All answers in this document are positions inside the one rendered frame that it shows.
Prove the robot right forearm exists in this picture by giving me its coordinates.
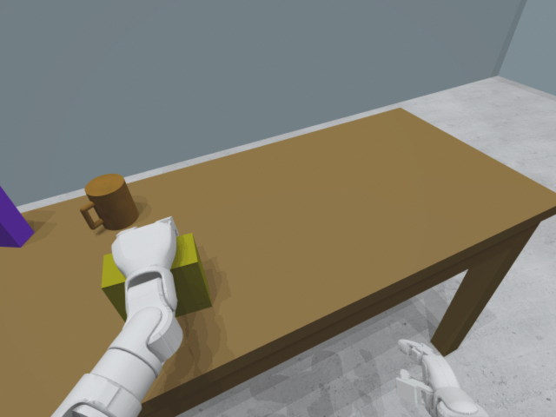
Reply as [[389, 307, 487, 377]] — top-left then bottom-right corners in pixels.
[[434, 387, 488, 417]]

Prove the robot right hand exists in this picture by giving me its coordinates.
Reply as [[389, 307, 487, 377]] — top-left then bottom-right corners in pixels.
[[396, 339, 461, 417]]

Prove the robot left forearm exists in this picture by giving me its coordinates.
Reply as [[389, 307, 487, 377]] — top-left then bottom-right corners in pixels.
[[50, 266, 183, 417]]

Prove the sponge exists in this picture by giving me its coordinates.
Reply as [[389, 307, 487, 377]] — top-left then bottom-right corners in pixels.
[[102, 233, 212, 322]]

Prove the robot left hand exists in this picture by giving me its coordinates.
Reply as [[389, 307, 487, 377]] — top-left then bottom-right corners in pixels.
[[111, 216, 179, 278]]

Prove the table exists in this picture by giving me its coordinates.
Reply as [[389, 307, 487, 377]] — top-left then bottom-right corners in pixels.
[[0, 108, 556, 417]]

